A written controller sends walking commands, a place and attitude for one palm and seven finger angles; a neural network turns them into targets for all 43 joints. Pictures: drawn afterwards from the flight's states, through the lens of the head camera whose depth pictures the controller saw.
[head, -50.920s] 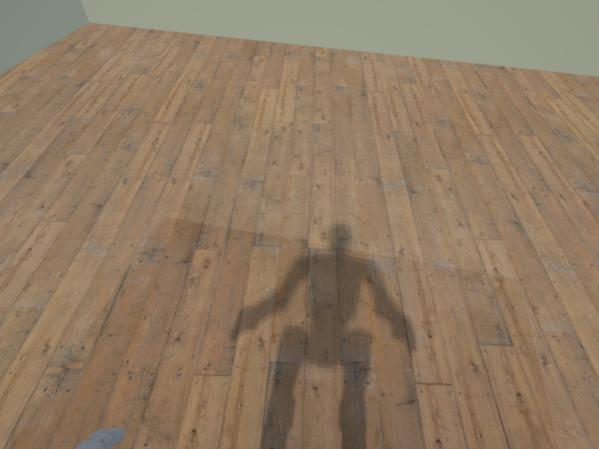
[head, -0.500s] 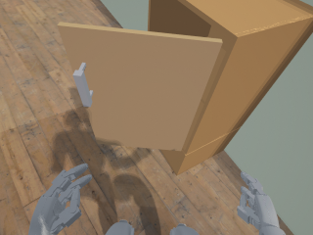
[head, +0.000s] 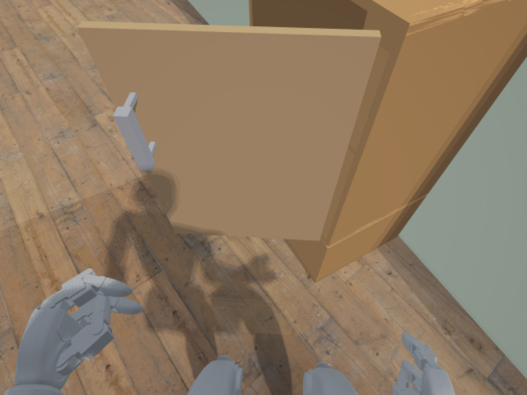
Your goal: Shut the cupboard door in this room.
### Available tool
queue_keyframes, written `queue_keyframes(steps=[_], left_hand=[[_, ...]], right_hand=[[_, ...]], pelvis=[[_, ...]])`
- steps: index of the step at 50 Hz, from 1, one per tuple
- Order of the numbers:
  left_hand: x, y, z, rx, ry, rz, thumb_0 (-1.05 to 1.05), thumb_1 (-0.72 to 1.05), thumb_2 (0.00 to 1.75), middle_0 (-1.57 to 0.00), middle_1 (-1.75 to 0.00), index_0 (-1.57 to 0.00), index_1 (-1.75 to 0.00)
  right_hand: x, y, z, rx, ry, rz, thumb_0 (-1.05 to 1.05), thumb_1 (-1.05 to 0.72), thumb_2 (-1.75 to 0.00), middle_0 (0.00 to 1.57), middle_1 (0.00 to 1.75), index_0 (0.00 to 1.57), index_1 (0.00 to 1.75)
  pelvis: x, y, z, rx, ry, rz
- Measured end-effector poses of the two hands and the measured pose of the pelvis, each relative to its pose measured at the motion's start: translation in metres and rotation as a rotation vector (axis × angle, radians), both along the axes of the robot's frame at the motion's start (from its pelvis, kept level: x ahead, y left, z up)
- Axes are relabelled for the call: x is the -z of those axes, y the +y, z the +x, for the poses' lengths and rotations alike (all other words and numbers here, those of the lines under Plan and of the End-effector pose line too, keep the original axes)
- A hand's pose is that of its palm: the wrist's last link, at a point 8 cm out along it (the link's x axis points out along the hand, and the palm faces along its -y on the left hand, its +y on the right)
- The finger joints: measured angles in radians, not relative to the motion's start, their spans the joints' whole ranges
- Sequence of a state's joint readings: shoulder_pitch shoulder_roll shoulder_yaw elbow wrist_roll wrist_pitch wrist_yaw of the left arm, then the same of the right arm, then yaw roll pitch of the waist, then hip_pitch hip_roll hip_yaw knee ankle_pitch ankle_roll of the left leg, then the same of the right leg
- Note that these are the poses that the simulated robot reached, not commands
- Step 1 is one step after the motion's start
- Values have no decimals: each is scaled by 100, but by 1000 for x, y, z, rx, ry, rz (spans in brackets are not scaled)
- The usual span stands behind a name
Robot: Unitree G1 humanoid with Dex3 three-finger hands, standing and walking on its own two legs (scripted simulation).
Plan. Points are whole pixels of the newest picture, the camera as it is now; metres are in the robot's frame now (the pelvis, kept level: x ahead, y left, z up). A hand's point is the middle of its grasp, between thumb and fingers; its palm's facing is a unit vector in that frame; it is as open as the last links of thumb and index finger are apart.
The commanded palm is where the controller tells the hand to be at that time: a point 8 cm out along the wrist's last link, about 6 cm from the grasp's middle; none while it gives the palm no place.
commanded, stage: raise the hand and make a fist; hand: left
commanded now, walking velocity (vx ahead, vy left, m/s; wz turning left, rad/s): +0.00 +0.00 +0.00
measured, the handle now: (139, 132) +0.52 +0.26 +0.07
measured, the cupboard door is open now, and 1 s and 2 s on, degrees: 58 58 58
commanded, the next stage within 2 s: bring the fist close to the handle in 1.04 s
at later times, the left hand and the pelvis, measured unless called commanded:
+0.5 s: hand (105, 318) +0.21 +0.22 +0.05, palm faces -0.02 -1.00 -0.03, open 3.1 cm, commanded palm +0.19 +0.27 +0.07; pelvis +0.00 +0.03 +0.01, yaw +0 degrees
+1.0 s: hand (111, 290) +0.24 +0.21 +0.08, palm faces +0.03 -1.00 -0.05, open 3.1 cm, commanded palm +0.21 +0.26 +0.07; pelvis +0.01 +0.02 +0.01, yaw +0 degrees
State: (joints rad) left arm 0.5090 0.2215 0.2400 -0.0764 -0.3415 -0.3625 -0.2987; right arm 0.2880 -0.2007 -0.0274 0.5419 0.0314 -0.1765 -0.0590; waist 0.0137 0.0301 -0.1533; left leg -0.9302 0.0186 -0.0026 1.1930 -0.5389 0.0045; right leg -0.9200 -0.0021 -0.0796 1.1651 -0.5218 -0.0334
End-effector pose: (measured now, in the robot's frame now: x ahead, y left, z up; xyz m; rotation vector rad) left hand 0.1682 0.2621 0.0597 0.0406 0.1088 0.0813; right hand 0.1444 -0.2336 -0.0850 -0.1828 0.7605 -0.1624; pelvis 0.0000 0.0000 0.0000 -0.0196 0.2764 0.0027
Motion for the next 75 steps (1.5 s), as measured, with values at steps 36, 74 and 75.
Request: queue_keyframes(steps=[36,74,75], left_hand=[[-27,19,45,71,-125,16,2,90,90,-129,-150,-130,-149],[-8,0,95,114,-56,-3,2,90,90,-129,-150,-130,-150],[-8,1,100,116,-54,-5,2,90,90,-130,-150,-130,-150]], right_hand=[[-35,39,32,-116,-61,-36,1,-90,-90,20,30,20,30],[-20,-3,16,-50,-1,-42,1,-90,-90,20,30,20,30],[-20,-4,13,-43,4,-46,1,-90,-90,20,30,20,30]], pelvis=[[-14,31,10,-18,-27,-43],[-13,3,6,-11,-18,-16],[-14,4,6,-9,-18,-16]])
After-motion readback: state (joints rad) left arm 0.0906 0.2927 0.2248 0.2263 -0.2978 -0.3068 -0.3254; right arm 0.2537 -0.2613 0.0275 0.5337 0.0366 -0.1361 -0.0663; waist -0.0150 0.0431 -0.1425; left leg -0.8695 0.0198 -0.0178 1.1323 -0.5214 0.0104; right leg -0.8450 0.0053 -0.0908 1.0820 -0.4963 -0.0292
